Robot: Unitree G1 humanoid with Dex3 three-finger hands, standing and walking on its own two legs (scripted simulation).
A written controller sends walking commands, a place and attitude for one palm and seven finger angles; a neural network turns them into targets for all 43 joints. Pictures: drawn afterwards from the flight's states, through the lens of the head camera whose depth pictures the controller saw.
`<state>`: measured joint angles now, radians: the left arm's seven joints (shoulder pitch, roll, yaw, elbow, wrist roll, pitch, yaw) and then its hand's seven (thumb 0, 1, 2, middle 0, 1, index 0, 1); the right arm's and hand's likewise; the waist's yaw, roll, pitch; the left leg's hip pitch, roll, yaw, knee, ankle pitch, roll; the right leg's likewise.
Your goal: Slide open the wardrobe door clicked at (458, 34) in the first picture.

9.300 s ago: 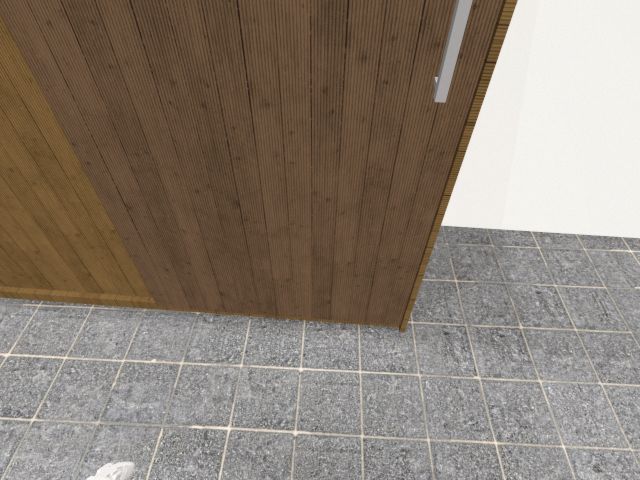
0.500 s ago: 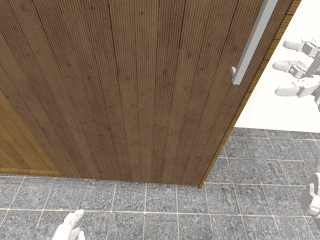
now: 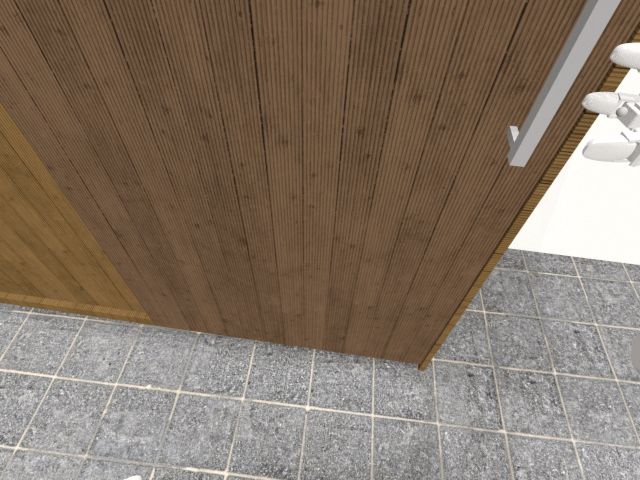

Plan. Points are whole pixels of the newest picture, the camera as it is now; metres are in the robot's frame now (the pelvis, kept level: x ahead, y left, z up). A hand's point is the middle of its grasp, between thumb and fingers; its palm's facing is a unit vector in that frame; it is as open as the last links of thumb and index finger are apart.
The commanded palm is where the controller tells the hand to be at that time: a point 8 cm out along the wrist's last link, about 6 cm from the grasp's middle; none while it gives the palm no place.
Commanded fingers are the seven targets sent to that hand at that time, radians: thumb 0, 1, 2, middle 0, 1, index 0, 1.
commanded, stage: move the hooked fingers beside the handle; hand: right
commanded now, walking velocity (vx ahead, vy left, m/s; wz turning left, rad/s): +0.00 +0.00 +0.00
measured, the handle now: (556, 67) +0.54 -0.17 +0.26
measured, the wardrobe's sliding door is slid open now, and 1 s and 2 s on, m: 0.00 0.00 0.00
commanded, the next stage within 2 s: feel for the door with the fingertips in 0.62 s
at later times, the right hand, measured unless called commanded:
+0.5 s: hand (609, 116) +0.48 -0.23 +0.24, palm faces +0.02 +1.00 -0.02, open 14.0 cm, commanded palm +0.46 -0.28 +0.24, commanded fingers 0.00 0.50 -0.30 0.30 1.20 0.30 1.20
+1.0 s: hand (604, 118) +0.46 -0.21 +0.25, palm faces -0.01 +1.00 -0.01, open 14.0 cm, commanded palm +0.44 -0.25 +0.24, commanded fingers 0.00 0.50 -0.30 0.30 1.20 0.30 1.20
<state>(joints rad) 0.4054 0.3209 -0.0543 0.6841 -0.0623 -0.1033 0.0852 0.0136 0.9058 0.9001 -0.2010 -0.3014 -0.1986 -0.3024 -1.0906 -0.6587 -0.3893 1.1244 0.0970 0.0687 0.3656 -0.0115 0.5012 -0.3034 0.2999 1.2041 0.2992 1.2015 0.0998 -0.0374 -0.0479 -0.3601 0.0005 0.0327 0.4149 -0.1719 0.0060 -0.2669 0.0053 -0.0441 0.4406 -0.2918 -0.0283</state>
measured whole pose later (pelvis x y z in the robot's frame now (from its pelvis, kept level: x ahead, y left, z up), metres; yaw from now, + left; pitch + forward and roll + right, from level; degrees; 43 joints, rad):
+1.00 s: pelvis +0.00 +0.00 +0.00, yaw -1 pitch +5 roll +1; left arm 0.35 0.31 -0.06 0.66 -0.07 -0.09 0.07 0.01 0.91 0.90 -0.20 -0.30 -0.20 -0.30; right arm -1.01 -0.54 -0.33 0.94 0.15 0.13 0.33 -0.01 0.50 -0.30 0.30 1.20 0.30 1.20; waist 0.06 -0.04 -0.06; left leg -0.33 0.00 0.05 0.43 -0.19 0.01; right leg -0.24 0.00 -0.03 0.46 -0.30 -0.02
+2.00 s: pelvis +0.00 +0.00 +0.00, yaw +1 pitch +9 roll +1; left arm 0.45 0.31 -0.05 0.69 -0.04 -0.08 0.07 0.01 0.91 0.90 -0.20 -0.30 -0.20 -0.30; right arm -1.17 -0.66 -0.40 1.21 0.07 0.03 0.31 -0.01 0.50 -0.30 0.34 1.23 0.34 1.23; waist 0.14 -0.04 -0.06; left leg -0.43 -0.01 0.03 0.43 -0.16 0.01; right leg -0.34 -0.01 -0.05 0.48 -0.30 -0.03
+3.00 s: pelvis -0.01 +0.01 +0.00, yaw +0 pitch +6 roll +0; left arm 0.42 0.31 -0.04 0.72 -0.05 -0.10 0.07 0.01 0.91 0.90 -0.20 -0.30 -0.20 -0.30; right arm -1.14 -0.50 -0.33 1.12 0.10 0.07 0.21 -0.01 0.50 -0.30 0.30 1.20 0.30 1.20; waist 0.11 -0.04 -0.05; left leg -0.37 -0.01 0.03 0.43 -0.16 0.02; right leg -0.28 0.00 -0.04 0.46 -0.28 -0.02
